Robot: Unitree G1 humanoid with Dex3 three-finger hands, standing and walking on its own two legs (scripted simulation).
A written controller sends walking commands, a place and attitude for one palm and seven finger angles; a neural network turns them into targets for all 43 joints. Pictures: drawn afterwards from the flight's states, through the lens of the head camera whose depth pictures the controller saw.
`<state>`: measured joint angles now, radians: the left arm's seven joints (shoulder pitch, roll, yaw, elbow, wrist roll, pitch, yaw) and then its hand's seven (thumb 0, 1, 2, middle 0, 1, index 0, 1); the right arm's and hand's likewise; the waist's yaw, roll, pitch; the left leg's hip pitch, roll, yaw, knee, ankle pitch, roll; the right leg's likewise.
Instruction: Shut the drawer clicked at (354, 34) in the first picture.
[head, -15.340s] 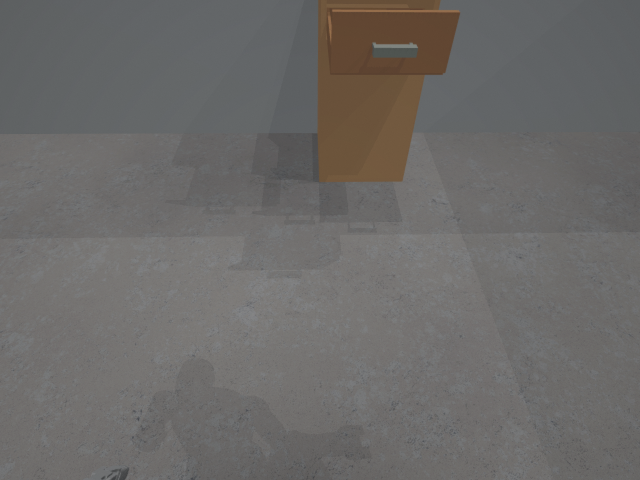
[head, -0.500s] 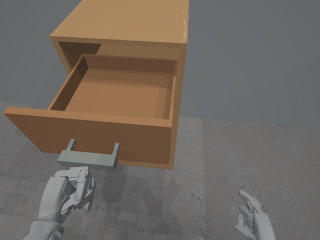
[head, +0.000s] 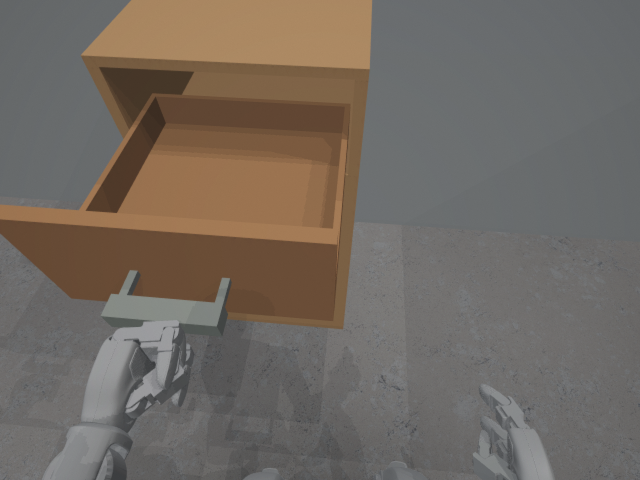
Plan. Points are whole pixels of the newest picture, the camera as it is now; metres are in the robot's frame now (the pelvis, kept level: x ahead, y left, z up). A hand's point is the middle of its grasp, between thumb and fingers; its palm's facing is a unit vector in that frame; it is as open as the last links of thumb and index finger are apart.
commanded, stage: push the drawer shut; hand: left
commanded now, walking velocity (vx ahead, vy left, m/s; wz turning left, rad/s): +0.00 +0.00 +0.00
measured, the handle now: (172, 298) +0.31 +0.19 +0.06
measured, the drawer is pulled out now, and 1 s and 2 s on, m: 0.30 0.22 0.11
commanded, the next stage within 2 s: none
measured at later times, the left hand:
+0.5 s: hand (180, 365) +0.24 +0.17 +0.06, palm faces -0.06 -1.00 -0.07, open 2.8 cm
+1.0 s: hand (198, 305) +0.31 +0.16 +0.06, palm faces -0.08 -1.00 -0.06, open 2.9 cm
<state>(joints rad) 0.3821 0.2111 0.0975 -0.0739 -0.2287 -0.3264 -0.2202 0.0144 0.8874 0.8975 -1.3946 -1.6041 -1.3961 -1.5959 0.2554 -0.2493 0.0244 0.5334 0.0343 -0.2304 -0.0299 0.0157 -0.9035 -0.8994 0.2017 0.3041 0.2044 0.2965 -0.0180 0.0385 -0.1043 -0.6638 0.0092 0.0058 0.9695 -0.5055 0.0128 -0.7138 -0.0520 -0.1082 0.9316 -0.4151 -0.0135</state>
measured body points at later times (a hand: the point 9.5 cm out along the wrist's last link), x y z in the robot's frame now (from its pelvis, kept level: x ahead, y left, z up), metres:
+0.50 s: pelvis -0.01 -0.01 +0.00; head +0.05 -0.02 +0.44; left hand +0.23 +0.22 +0.06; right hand +0.17 -0.24 -0.09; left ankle -0.02 +0.11 -0.68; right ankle +0.03 -0.11 -0.68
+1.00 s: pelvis -0.02 +0.00 +0.00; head +0.04 -0.01 +0.45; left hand +0.30 +0.21 +0.06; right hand +0.12 -0.25 -0.09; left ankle -0.02 +0.11 -0.68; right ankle +0.03 -0.11 -0.68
